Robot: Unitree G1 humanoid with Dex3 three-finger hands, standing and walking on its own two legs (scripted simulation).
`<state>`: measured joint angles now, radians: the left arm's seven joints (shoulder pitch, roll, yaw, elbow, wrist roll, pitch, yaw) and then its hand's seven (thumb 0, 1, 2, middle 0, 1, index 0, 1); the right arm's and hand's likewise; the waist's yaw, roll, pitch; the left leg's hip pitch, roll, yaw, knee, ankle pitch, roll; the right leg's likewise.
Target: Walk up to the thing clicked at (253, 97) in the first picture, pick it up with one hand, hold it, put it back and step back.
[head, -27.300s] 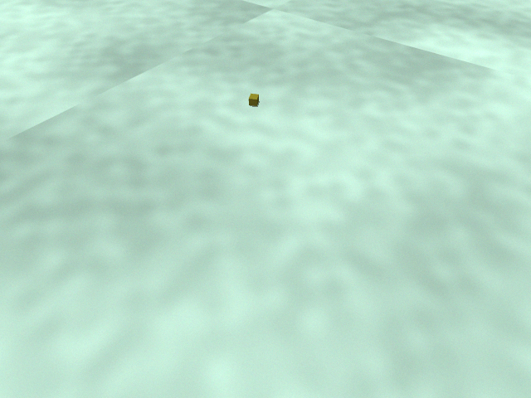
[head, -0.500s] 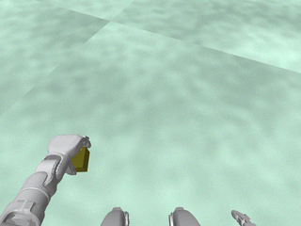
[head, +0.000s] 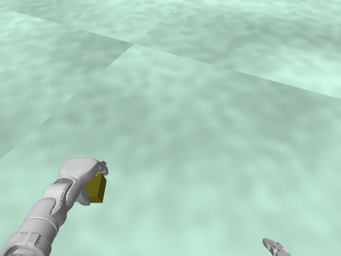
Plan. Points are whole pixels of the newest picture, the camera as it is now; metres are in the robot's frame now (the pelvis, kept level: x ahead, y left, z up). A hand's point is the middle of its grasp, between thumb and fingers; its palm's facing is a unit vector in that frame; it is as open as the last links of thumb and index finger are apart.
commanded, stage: hold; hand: left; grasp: from above
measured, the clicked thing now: (92, 188) +0.32 +0.23 -0.09
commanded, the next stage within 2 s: crouch in 1.64 s
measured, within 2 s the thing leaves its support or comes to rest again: neither
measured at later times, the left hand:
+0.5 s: hand (86, 189) +0.29 +0.21 -0.02, palm faces -0.45 -0.01 -0.89, open 9.5 cm
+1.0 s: hand (82, 195) +0.27 +0.21 -0.01, palm faces -0.45 -0.02 -0.89, open 9.6 cm
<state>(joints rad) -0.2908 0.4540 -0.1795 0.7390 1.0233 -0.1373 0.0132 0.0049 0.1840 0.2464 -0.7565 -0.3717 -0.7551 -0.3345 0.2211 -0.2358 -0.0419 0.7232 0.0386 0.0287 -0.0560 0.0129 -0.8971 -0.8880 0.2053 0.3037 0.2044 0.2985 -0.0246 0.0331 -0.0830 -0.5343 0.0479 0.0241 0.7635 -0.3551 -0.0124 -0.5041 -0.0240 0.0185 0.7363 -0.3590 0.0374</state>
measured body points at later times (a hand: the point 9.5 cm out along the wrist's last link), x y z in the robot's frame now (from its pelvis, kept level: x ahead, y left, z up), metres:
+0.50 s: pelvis -0.01 -0.01 +0.01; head +0.00 -0.03 +0.46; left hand +0.31 +0.21 +0.03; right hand +0.13 -0.27 -0.10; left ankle +0.02 +0.12 -0.71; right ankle +0.01 -0.15 -0.71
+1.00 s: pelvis -0.02 -0.01 +0.02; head -0.02 -0.03 +0.47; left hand +0.29 +0.21 +0.05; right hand +0.13 -0.26 -0.09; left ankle +0.02 +0.12 -0.71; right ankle +0.01 -0.15 -0.71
